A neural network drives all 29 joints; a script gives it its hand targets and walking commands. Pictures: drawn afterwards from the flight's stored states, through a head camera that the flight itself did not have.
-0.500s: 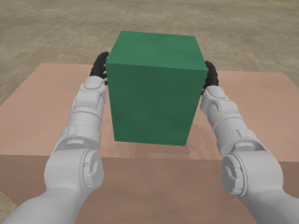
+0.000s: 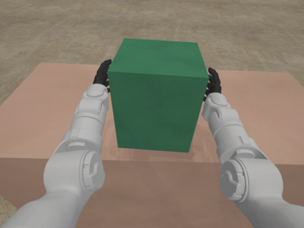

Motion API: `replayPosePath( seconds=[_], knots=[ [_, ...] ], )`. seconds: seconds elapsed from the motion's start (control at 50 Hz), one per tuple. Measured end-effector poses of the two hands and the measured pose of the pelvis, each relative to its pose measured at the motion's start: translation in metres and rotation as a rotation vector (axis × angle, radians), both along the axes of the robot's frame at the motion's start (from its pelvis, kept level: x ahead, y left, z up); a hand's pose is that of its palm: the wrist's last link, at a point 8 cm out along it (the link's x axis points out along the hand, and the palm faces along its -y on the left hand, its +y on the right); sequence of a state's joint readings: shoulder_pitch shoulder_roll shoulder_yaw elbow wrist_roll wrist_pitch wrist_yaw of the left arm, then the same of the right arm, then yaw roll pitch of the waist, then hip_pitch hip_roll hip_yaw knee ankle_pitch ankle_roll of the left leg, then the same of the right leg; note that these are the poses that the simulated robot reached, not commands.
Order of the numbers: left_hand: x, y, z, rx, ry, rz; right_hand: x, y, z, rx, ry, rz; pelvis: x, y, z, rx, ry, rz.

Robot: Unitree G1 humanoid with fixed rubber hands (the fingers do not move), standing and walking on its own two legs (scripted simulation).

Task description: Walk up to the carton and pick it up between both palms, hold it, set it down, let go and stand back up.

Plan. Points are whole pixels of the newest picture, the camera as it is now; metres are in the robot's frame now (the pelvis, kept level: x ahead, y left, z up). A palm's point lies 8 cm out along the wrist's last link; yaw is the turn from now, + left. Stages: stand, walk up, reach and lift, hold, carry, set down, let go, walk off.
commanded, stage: set down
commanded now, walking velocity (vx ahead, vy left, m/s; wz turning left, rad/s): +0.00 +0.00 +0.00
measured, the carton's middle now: (156, 96) +0.45 +0.01 +0.15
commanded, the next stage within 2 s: none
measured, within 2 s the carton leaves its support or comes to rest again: rests again in 1.18 s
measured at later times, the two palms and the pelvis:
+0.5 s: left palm (103, 92) +0.44 +0.16 +0.17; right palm (210, 103) +0.42 -0.14 +0.16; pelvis +0.00 +0.00 +0.00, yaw +0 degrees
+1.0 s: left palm (103, 98) +0.44 +0.17 +0.15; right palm (207, 109) +0.42 -0.13 +0.14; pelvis +0.00 +0.00 +0.00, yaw +0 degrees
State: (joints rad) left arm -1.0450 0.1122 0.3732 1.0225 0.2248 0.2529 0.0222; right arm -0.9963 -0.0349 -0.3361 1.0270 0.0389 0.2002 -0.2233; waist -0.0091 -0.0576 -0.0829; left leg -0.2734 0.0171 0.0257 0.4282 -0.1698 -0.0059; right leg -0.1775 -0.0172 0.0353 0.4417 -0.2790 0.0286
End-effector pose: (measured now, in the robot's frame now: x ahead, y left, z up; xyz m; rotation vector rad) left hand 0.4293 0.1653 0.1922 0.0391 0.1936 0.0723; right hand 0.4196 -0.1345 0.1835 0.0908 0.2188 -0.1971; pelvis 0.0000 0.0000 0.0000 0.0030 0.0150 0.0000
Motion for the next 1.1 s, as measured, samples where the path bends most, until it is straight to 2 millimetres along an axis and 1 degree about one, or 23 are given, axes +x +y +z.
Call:
replayPosePath(
  seconds=[0.26, 0.5, 0.68, 1.1],
  knots=[
    [0.002, 0.000, -0.009, -0.027, 0.017, -0.003, -0.001, 0.000, -0.010, 0.014, 0.013, -0.011, 0.000, 0.000, 0.000, 0.000, 0.001, 0.000],
    [0.006, -0.002, -0.021, -0.039, 0.037, -0.006, 0.000, -0.001, -0.025, 0.007, 0.031, -0.015, 0.002, 0.000, 0.000, 0.001, 0.003, 0.000],
    [0.009, -0.002, -0.025, -0.057, 0.035, -0.007, 0.002, -0.001, -0.030, -0.003, 0.028, -0.015, 0.005, -0.001, 0.000, 0.001, 0.007, 0.000],
    [0.006, 0.001, -0.047, -0.080, 0.055, -0.008, -0.003, 0.002, -0.050, -0.016, 0.037, -0.014, 0.005, -0.001, 0.000, 0.001, 0.006, 0.000]
  ],
)
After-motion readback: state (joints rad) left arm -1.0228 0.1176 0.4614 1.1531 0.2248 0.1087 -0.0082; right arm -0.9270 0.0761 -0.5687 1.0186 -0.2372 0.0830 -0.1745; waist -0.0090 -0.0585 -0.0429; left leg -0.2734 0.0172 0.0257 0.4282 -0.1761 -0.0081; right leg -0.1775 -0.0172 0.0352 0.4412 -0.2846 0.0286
